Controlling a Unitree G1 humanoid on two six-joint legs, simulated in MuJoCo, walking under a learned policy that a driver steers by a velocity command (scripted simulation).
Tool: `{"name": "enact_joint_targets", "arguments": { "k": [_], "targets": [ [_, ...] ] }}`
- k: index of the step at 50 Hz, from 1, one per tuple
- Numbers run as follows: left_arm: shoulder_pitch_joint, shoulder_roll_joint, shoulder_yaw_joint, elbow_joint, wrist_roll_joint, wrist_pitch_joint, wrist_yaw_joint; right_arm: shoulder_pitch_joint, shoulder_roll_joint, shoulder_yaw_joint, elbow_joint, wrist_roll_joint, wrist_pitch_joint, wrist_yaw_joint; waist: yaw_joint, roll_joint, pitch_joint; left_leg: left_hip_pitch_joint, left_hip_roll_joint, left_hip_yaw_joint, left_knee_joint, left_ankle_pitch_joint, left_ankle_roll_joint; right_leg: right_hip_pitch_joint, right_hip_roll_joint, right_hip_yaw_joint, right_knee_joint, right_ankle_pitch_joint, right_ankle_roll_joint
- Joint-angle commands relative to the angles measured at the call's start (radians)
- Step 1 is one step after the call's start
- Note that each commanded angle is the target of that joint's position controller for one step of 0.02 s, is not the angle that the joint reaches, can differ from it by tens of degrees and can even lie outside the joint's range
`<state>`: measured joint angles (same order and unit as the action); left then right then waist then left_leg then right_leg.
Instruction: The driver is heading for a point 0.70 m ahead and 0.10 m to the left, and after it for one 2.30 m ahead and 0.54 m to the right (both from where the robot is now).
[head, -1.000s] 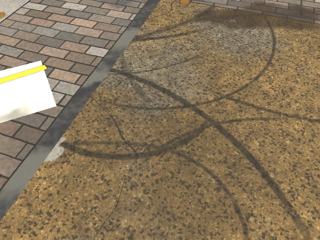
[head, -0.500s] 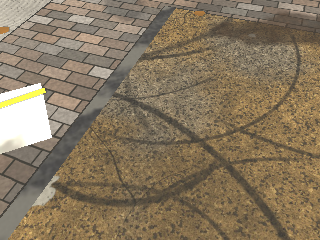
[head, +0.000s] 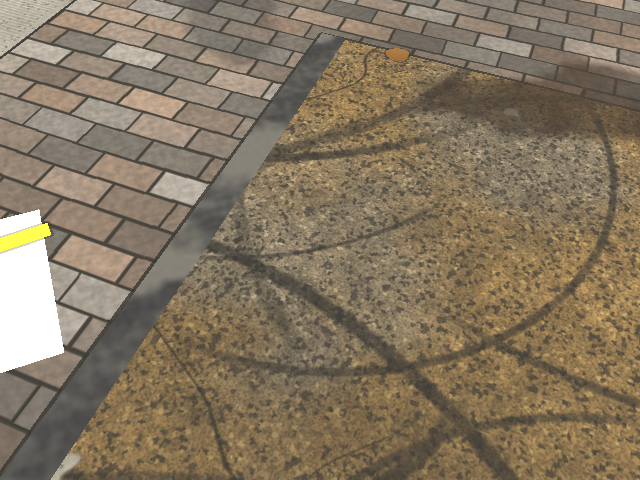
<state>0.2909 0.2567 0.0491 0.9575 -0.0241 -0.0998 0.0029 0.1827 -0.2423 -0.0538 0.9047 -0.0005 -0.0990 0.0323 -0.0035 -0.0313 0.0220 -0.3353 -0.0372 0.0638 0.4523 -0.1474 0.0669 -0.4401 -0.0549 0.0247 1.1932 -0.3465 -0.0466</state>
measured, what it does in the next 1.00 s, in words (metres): walks ahead: right foot, then left foot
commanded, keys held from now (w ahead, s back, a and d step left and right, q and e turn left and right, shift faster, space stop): w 0.64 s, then w+q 0.28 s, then q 0.08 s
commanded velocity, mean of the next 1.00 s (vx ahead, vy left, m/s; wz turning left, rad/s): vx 0.49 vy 0.00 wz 0.11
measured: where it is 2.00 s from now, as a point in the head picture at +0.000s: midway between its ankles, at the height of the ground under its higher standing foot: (316, 352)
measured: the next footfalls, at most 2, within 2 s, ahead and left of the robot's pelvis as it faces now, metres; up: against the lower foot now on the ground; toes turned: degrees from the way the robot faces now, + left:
right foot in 0.42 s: +0.40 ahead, -0.15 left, +0.00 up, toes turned -2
left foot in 0.98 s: +0.70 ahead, +0.10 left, +0.00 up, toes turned +11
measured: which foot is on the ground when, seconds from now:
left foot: down 0.00-0.44, up 0.46-0.96, down 0.98-1.00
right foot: up 0.00-0.40, down 0.42-1.00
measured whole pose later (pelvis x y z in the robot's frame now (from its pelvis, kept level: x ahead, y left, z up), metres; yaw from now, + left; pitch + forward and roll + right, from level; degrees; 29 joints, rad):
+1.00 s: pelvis +0.55 -0.01 -0.02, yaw +9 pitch +2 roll -2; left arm 0.33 0.26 0.07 0.99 0.00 -0.05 0.03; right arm 0.06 -0.25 -0.07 0.82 0.01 -0.07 0.05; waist 0.03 0.01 0.03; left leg -0.53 0.00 0.05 0.58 -0.09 0.10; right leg 0.03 -0.05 -0.18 0.54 -0.45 0.03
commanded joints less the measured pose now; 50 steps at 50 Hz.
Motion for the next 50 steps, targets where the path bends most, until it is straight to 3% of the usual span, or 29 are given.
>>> {"name": "enact_joint_targets", "arguments": {
  "k": [1,4,9,15,18,19,20,21,22,23,24,25,26,27,29,31,33,37,42,44,46,47,48,49,50],
  "targets": [
    [0.045,0.051,0.023,-0.050,0.008,0.010,0.010,0.024,-0.082,-0.013,-0.024,-0.007,-0.017,0.003,0.022,0.109,-0.056,0.138,0.262,-0.290,-0.293,0.098,0.172,-0.142,-0.097,0.043,-0.039,0.083,-0.002],
    [-0.035,0.056,0.029,-0.082,0.017,0.023,0.015,0.074,-0.128,-0.023,0.002,-0.006,-0.019,-0.014,0.019,0.082,-0.011,0.139,0.260,-0.231,-0.333,0.173,0.185,-0.227,-0.106,0.034,-0.167,0.197,0.024],
    [-0.212,0.034,0.023,-0.133,0.017,0.014,0.002,0.150,-0.138,-0.021,0.030,0.005,-0.006,-0.035,-0.030,0.085,0.019,0.196,0.222,-0.144,-0.344,0.189,0.139,-0.247,-0.076,0.002,-0.463,0.437,0.036],
    [-0.378,0.034,0.010,-0.192,0.003,0.003,-0.029,0.249,-0.152,-0.028,0.083,0.016,0.015,-0.040,-0.082,0.087,0.069,0.364,0.277,-0.143,-0.287,0.179,0.131,-0.268,-0.038,-0.019,-0.641,0.395,0.019],
    [-0.352,0.063,0.017,-0.201,0.001,-0.007,-0.043,0.233,-0.169,-0.037,0.089,0.019,0.028,-0.045,-0.044,0.111,0.045,0.425,0.308,-0.149,-0.207,0.321,0.108,-0.185,-0.011,-0.034,-0.686,0.289,-0.020],
    [-0.287,0.086,0.028,-0.186,0.003,-0.010,-0.043,0.209,-0.178,-0.040,0.084,0.020,0.032,-0.046,-0.003,0.125,0.005,0.420,0.297,-0.134,-0.136,0.477,0.095,-0.074,0.020,-0.060,-0.699,0.268,-0.037],
    [-0.149,0.121,0.049,-0.142,0.007,-0.011,-0.039,0.186,-0.167,-0.036,0.078,0.019,0.037,-0.045,0.068,0.116,-0.076,0.386,0.251,-0.097,0.020,0.614,0.072,0.118,0.054,-0.088,-0.719,0.283,-0.063],
    [0.044,0.185,0.074,-0.091,0.016,-0.010,-0.030,0.179,-0.136,-0.021,0.059,0.009,0.036,-0.045,0.139,0.068,-0.212,0.219,0.196,-0.055,0.274,0.507,0.038,0.425,-0.036,0.011,-0.680,0.316,-0.116],
    [0.174,0.289,0.099,-0.065,0.029,-0.004,-0.025,0.289,-0.022,0.014,0.045,0.002,0.017,-0.034,0.117,-0.170,-0.368,-0.203,0.026,-0.011,0.688,0.054,-0.040,0.835,-0.298,0.459,-0.732,0.191,-0.277],
    [0.179,0.214,0.074,-0.062,0.021,-0.001,-0.028,0.278,-0.048,0.011,0.062,0.015,-0.011,-0.027,0.122,-0.207,-0.430,-0.347,-0.009,-0.161,0.846,-0.414,-0.033,0.872,-0.353,0.709,-0.876,0.112,-0.307],
    [0.088,0.159,0.055,-0.075,0.015,-0.003,-0.026,0.184,-0.137,-0.013,0.035,0.042,-0.026,-0.023,0.110,-0.150,-0.275,-0.436,0.057,-0.177,0.908,-0.369,-0.012,0.747,-0.316,0.568,-0.889,0.082,-0.248],
    [-0.003,0.124,0.043,-0.099,0.016,-0.002,-0.025,0.117,-0.143,-0.015,0.018,0.048,-0.030,-0.026,0.082,-0.081,-0.176,-0.426,0.114,-0.146,0.874,-0.274,-0.003,0.589,-0.276,0.425,-0.912,0.133,-0.212],
    [-0.067,0.093,0.033,-0.106,0.022,-0.002,-0.030,0.083,-0.132,-0.020,0.014,0.035,-0.025,-0.033,0.052,-0.026,-0.101,-0.385,0.149,-0.128,0.804,-0.204,-0.006,0.439,-0.234,0.327,-0.951,0.199,-0.193],
    [-0.099,0.068,0.024,-0.107,0.030,-0.006,-0.033,0.096,-0.118,-0.026,0.018,0.025,-0.010,-0.039,0.015,-0.038,-0.069,-0.319,0.179,-0.135,0.744,-0.155,-0.007,0.343,-0.196,0.255,-0.987,0.237,-0.173],
    [-0.090,0.070,0.025,-0.091,0.032,-0.012,-0.036,0.134,-0.070,-0.023,0.030,0.019,0.016,-0.043,-0.014,-0.054,-0.053,-0.251,0.190,-0.125,0.689,-0.116,-0.017,0.255,-0.172,0.192,-1.037,0.280,-0.181],
    [-0.057,0.102,0.033,-0.072,0.032,-0.016,-0.026,0.097,-0.070,-0.027,0.014,0.014,0.027,-0.047,-0.019,-0.037,-0.024,-0.296,0.196,-0.120,0.616,-0.047,-0.034,0.244,-0.169,0.147,-1.067,0.334,-0.194],
    [-0.025,0.118,0.037,-0.057,0.033,-0.013,-0.013,0.028,-0.073,-0.030,-0.008,0.009,0.028,-0.045,-0.006,-0.025,-0.004,-0.366,0.198,-0.122,0.508,0.056,-0.050,0.280,-0.172,0.112,-1.082,0.366,-0.189],
    [0.010,0.125,0.037,-0.037,0.031,-0.010,0.003,-0.081,-0.054,-0.022,-0.037,0.017,0.025,-0.028,0.028,-0.031,0.019,-0.353,0.169,-0.102,0.303,0.244,-0.044,0.312,-0.149,-0.005,-1.101,0.367,-0.143],
    [0.078,0.132,0.042,0.004,0.024,0.001,0.011,-0.209,-0.046,-0.010,-0.096,0.024,0.027,-0.003,0.073,-0.013,0.068,-0.398,0.136,-0.090,0.176,0.231,-0.017,0.469,-0.200,-0.082,-1.078,0.391,-0.124],
    [0.078,0.138,0.047,0.010,0.019,0.012,0.014,-0.235,-0.049,-0.009,-0.123,0.024,0.026,0.010,0.072,-0.016,0.075,-0.406,0.128,-0.073,0.151,0.161,0.002,0.535,-0.225,-0.103,-1.034,0.447,-0.110],
    [0.049,0.161,0.054,0.000,0.014,0.024,0.019,-0.216,-0.068,-0.016,-0.140,0.022,0.026,0.023,0.045,-0.038,0.052,-0.332,0.093,-0.023,0.141,0.059,0.030,0.562,-0.233,-0.135,-0.944,0.674,-0.089],
    [0.023,0.177,0.058,-0.011,0.014,0.033,0.025,-0.169,-0.091,-0.028,-0.139,0.017,0.026,0.026,0.012,-0.060,0.018,-0.246,0.051,0.018,0.143,0.012,0.045,0.561,-0.222,-0.157,-0.840,0.903,-0.071],
    [0.000,0.181,0.058,-0.024,0.016,0.046,0.033,-0.038,-0.128,-0.051,-0.111,0.013,0.025,0.027,-0.058,-0.056,-0.054,-0.077,-0.003,0.052,0.107,0.039,0.063,0.530,-0.189,-0.188,-0.654,1.057,-0.042],
    [0.004,0.174,0.052,-0.040,0.018,0.050,0.040,0.103,-0.195,-0.083,-0.080,0.009,0.025,0.018,-0.119,-0.012,-0.140,0.166,-0.003,-0.005,0.063,0.182,0.097,0.395,-0.133,-0.205,-0.410,0.970,0.007],
    [0.057,0.109,0.029,-0.078,0.058,0.032,0.035,0.193,-0.309,-0.107,-0.075,0.002,0.032,-0.005,-0.088,0.217,-0.271,0.507,0.239,-0.347,0.119,0.551,0.210,0.065,-0.014,-0.209,-0.029,0.329,0.076]
  ]
}}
